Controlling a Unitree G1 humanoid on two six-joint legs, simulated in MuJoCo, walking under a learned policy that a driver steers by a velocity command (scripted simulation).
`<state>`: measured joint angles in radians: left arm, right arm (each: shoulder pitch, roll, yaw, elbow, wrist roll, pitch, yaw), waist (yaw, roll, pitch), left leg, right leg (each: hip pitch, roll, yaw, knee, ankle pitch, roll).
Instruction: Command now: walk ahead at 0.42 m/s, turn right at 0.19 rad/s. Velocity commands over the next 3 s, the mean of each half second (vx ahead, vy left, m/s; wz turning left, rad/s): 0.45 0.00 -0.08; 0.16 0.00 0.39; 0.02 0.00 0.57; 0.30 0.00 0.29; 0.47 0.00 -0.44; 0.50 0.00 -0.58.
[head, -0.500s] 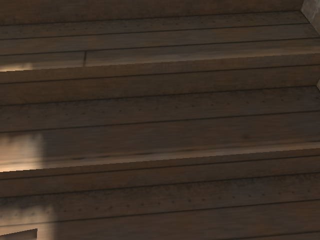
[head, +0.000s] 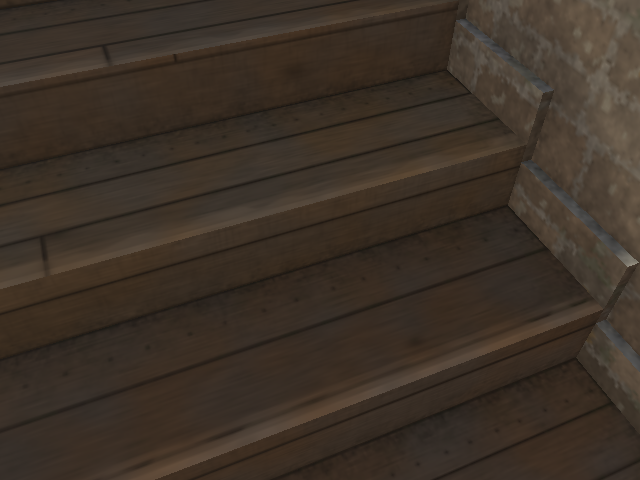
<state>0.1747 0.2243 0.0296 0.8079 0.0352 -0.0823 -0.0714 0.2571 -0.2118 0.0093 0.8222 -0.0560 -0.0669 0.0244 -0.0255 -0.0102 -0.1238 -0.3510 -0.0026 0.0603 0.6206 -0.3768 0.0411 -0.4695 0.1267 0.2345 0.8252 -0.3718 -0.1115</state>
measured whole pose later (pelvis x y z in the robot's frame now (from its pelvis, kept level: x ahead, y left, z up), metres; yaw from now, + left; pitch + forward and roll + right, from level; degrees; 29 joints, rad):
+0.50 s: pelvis +0.26 +0.03 +0.09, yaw +0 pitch +5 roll -6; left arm -0.01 0.13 -0.01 0.85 0.05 -0.04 -0.01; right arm 0.52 -0.14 -0.03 1.03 0.01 -0.12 0.04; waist -0.01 0.02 -0.09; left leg -0.51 -0.05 -0.13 1.67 -0.07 0.11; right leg -0.69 0.09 -0.22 1.05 -0.46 -0.15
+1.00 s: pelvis +0.47 +0.10 +0.28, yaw +13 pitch +6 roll +1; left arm 0.17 0.26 0.03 0.88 0.04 -0.07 -0.05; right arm 0.17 -0.19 -0.01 0.88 -0.03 -0.08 0.01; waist -0.04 -0.05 -0.11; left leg -0.74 -0.11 -0.01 0.96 -0.33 0.07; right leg -0.72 0.02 0.17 1.58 -0.13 -0.10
